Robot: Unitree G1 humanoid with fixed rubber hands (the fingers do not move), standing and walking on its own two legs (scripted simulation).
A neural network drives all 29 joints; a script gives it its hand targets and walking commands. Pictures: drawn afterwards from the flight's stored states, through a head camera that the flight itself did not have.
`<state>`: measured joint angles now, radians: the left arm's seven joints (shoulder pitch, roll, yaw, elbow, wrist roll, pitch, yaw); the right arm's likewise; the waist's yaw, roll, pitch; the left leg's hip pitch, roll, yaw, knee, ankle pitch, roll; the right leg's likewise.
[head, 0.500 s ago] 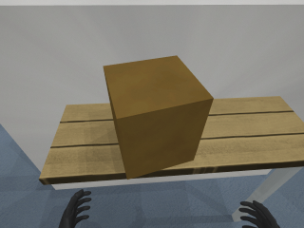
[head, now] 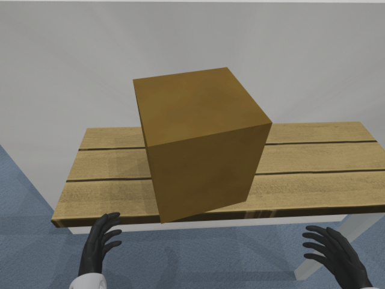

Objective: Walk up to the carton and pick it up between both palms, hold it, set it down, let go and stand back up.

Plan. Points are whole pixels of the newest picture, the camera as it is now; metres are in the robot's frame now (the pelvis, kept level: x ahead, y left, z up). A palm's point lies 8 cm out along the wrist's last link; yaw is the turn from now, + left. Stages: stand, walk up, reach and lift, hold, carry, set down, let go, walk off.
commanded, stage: reach and lift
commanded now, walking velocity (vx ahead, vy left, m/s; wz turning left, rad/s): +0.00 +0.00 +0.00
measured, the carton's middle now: (194, 145) +0.41 +0.03 +0.10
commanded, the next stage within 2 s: none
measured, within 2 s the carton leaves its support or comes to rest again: neither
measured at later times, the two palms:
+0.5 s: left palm (94, 227) +0.21 +0.19 +0.10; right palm (341, 226) +0.25 -0.24 +0.08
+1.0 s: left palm (82, 188) +0.25 +0.21 +0.15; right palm (334, 173) +0.32 -0.23 +0.14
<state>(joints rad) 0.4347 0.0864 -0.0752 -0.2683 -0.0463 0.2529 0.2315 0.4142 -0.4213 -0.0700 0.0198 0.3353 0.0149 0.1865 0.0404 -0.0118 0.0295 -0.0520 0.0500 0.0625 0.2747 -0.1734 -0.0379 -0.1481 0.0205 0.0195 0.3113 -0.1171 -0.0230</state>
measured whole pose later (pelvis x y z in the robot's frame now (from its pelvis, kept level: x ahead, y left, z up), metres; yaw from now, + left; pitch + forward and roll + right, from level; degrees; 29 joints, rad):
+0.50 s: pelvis +0.00 -0.02 +0.00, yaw +0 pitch -4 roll +1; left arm 0.23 0.10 0.02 -0.53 -0.11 0.58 0.25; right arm 0.17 -0.44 -0.03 -0.12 0.42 0.20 0.06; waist 0.05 -0.01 0.07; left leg -0.03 0.07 0.05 0.26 -0.16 -0.06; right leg -0.14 0.05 0.02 0.31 -0.11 -0.05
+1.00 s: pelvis +0.00 -0.01 +0.00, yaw +0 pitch -3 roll +0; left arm -0.10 0.11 0.17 -0.49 -0.10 0.91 0.22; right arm -0.24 -0.51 0.02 0.09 0.50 0.39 0.04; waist 0.03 -0.02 0.01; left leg -0.05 0.07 0.04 0.28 -0.17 -0.06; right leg -0.14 0.04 0.02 0.31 -0.11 -0.04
